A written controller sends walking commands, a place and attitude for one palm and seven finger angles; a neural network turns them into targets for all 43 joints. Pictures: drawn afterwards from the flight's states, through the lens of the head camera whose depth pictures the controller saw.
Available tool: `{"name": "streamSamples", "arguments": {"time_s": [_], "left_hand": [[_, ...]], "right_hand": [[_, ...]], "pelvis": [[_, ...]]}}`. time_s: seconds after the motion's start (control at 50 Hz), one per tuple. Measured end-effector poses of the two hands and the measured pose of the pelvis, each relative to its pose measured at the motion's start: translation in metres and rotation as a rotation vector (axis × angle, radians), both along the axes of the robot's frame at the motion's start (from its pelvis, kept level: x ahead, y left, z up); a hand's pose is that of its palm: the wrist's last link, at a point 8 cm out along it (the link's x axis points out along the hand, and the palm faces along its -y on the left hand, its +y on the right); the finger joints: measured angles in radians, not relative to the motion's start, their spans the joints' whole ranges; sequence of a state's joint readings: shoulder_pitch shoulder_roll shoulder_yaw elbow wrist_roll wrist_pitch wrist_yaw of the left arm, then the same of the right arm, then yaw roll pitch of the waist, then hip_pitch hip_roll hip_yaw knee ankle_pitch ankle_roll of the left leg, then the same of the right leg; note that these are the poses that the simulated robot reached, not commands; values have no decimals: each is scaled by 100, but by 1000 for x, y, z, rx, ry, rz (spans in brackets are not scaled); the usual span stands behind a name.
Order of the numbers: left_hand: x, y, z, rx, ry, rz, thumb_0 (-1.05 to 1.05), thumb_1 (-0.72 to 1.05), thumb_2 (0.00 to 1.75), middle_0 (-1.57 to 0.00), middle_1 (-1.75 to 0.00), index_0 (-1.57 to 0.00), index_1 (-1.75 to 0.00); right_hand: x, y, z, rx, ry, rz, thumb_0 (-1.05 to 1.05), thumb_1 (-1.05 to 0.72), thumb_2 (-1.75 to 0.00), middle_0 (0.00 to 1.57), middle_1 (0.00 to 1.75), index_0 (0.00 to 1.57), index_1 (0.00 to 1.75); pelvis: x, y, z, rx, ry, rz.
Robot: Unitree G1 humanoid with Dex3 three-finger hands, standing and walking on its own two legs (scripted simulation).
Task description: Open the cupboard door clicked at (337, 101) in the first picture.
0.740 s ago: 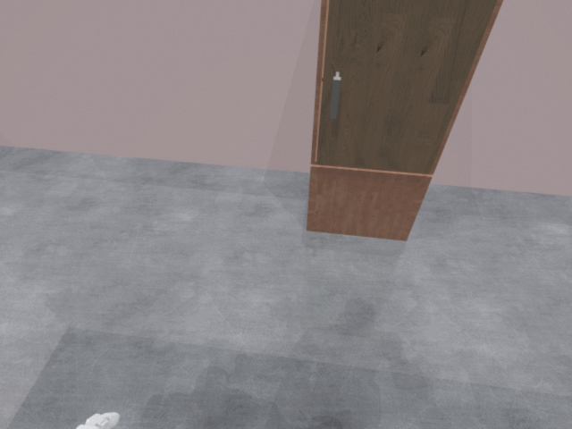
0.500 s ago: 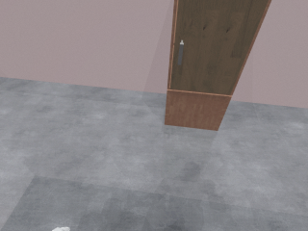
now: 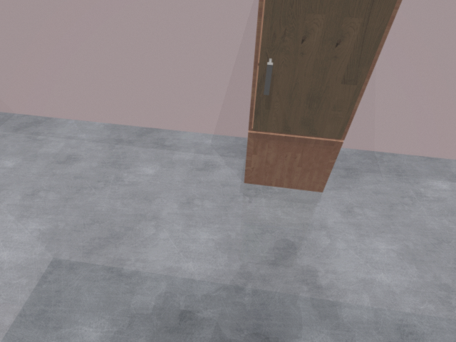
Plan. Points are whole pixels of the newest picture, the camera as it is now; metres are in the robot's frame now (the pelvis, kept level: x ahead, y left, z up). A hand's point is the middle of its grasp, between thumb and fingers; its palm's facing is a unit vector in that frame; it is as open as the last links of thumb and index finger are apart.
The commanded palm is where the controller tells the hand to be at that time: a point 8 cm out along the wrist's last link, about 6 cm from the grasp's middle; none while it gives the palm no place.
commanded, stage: stand and wait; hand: left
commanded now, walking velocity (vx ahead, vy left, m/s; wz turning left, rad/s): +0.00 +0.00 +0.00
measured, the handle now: (268, 76) +1.08 -0.10 -0.06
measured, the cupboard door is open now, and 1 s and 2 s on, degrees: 0 0 0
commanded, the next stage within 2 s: look at it before walking up in 0.10 s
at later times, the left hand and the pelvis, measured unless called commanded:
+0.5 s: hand out of the picture +0.07 +0.25 -0.16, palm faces -0.02 -0.94 -0.33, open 7.4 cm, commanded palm none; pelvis +0.00 +0.00 +0.00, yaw +0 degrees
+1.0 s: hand out of the picture +0.08 +0.24 -0.16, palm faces -0.05 -0.94 -0.33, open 7.4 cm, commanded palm none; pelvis +0.01 +0.00 +0.00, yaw -4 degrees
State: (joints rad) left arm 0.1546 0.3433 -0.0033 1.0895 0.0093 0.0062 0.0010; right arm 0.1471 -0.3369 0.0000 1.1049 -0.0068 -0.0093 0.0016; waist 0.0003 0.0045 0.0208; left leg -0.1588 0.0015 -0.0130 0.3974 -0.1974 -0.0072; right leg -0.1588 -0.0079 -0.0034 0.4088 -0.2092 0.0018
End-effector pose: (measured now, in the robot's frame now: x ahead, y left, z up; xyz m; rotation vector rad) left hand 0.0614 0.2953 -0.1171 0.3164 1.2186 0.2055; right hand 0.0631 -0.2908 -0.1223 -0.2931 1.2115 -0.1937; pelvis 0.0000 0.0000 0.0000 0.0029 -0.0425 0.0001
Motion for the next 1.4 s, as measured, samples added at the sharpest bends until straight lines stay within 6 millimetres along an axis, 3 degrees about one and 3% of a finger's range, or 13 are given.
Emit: {"name": "streamSamples", "arguments": {"time_s": [0.46,0.94,1.1,1.22,1.4], "left_hand": [[-2,-4,-3,-18,13,-3,0,91,90,-20,-30,-20,-30],[11,-5,-3,-4,23,-6,0,91,90,-20,-30,-20,-30],[9,-36,-22,-54,79,-65,0,91,90,-20,-30,-20,-30],[5,-69,-28,-62,78,-103,0,91,90,-20,-30,-20,-30],[-3,-91,-9,-85,104,-135,0,91,90,-20,-30,-20,-30]], "right_hand": [[1,1,2,-2,9,5,1,-90,-90,20,30,21,30],[21,4,0,2,-27,-8,1,-90,-90,20,30,21,30],[-9,18,-20,64,-26,-104,1,-90,-90,20,30,20,30],[-40,9,-47,118,3,-186,1,-90,-90,20,30,21,30],[-62,-2,-25,119,1,-256,1,-90,-90,20,30,20,30]], "pelvis": [[-1,0,1,-1,9,2],[8,0,0,1,19,-31],[-1,-8,-12,27,27,-112],[-9,-25,-25,23,14,-163],[-14,-30,-4,41,57,-240]]}}
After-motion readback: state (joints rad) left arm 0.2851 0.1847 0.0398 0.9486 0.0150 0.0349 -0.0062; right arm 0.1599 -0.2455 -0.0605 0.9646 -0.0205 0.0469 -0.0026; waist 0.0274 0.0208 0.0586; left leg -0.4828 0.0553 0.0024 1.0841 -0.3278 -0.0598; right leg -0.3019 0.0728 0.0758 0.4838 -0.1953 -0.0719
